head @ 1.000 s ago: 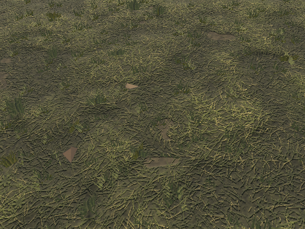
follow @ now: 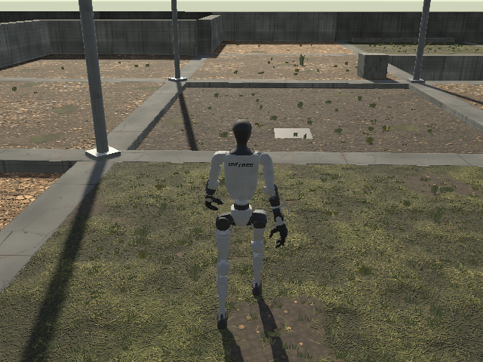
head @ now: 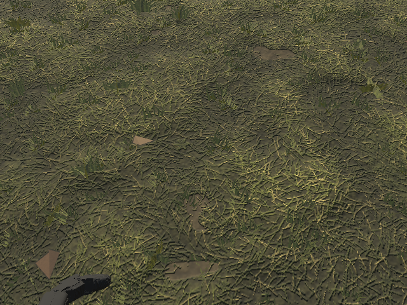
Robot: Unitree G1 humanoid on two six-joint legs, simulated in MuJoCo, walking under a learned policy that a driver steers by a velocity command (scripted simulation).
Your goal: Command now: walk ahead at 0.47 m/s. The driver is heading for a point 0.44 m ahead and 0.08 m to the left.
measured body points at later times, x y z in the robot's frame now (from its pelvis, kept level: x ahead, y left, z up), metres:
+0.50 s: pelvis +0.27 -0.01 +0.02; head +0.29 +0.00 +0.47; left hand +0.23 +0.26 -0.13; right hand +0.47 -0.22 -0.10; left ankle +0.45 +0.15 -0.69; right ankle +0.15 -0.11 -0.72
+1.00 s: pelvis +0.42 +0.03 +0.02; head +0.43 +0.02 +0.47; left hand +0.44 +0.30 -0.12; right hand +0.58 -0.19 -0.12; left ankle +0.44 +0.13 -0.72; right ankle +0.47 -0.11 -0.72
